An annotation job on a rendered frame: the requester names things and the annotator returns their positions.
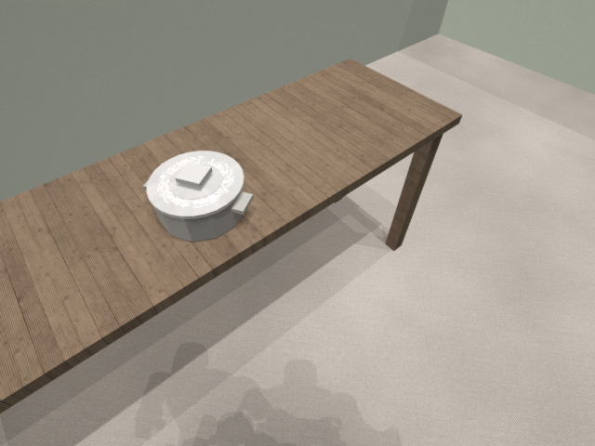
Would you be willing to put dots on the knob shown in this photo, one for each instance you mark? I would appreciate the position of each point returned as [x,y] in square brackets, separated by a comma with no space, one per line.
[194,174]

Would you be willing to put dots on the table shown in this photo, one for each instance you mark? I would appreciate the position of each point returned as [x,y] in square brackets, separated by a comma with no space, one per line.
[84,258]

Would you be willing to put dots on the lid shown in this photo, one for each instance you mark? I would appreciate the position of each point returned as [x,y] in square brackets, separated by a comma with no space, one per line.
[220,190]

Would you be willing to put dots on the pot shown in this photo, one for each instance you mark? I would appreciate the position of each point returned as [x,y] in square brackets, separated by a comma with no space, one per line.
[209,227]

